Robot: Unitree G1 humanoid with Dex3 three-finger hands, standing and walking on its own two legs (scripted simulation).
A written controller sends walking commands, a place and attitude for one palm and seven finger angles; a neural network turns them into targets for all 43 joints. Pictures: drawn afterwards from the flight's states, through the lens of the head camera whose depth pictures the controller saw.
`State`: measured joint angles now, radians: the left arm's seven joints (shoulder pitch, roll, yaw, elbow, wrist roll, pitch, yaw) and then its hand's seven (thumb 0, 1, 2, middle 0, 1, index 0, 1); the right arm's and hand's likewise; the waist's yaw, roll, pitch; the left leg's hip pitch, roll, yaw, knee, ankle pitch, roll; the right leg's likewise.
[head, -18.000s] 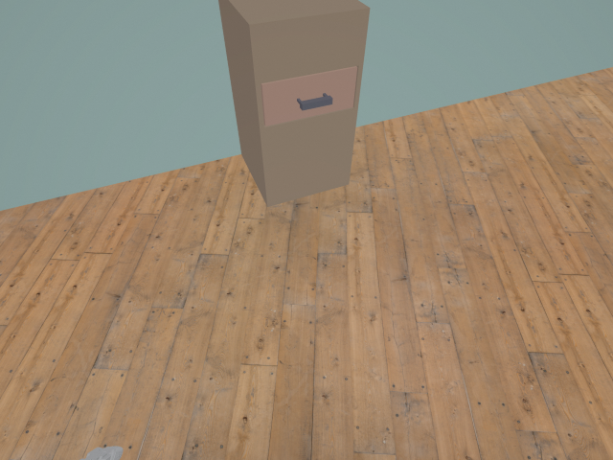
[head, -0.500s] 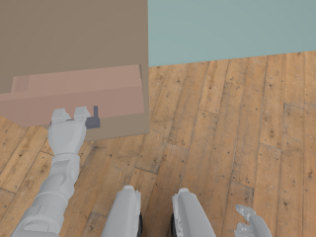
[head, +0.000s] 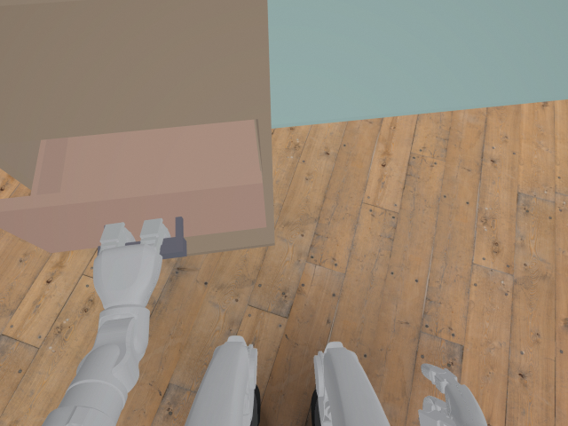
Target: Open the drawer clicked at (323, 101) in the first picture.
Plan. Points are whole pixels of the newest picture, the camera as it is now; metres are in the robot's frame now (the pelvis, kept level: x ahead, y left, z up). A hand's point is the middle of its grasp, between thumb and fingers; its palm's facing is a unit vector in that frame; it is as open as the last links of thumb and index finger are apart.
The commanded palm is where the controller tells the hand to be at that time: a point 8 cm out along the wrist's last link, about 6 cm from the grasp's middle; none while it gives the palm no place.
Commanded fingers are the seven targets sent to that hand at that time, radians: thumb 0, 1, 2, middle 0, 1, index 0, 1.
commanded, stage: pull the drawer open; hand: left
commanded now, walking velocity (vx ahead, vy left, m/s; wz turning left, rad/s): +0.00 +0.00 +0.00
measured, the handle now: (143, 238) +0.38 +0.24 -0.08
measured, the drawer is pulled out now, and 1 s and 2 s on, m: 0.11 0.20 0.26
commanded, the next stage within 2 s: none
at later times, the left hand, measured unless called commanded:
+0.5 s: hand (144, 307) +0.28 +0.22 -0.10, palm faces -0.08 -0.06 -1.00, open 6.2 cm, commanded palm +0.24 +0.21 -0.05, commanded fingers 0.00 0.90 0.90 -0.40 -1.35 -0.40 -1.35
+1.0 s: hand (142, 338) +0.24 +0.22 -0.09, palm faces -0.10 -0.08 -0.99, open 6.2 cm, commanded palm +0.20 +0.21 -0.05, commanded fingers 0.00 0.90 0.90 -0.40 -1.35 -0.40 -1.35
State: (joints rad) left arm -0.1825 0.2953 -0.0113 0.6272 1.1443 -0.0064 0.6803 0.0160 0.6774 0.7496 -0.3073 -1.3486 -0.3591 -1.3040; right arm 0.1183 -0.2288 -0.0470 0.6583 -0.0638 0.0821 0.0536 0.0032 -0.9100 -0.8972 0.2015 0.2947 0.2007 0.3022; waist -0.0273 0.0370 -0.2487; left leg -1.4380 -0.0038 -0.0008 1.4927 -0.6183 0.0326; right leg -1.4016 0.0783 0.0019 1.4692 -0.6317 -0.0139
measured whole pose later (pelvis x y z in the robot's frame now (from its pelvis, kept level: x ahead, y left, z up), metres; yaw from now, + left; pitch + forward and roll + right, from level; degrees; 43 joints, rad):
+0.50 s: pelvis +0.00 -0.01 +0.00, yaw +1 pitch +32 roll -1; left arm -0.01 0.26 -0.05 0.49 1.16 0.01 0.68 0.02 0.67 0.74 -0.31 -1.35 -0.36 -1.31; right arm 0.07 -0.23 -0.04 0.62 -0.07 0.07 0.03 0.00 -0.91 -0.90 0.20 0.29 0.20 0.30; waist 0.00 0.03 -0.26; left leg -1.42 -0.01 -0.01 1.50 -0.63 0.02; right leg -1.39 0.07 -0.01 1.48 -0.65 -0.03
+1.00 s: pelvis +0.01 -0.01 +0.00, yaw +1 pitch +32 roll +0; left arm 0.18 0.24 -0.05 0.36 1.18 -0.04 0.70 0.02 0.67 0.72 -0.30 -1.34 -0.35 -1.29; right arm 0.04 -0.22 -0.03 0.61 -0.08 0.05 0.01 0.01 -0.91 -0.90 0.20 0.29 0.20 0.30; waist 0.03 0.02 -0.27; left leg -1.42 -0.01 0.00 1.51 -0.65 0.02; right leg -1.39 0.07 0.00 1.51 -0.67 -0.03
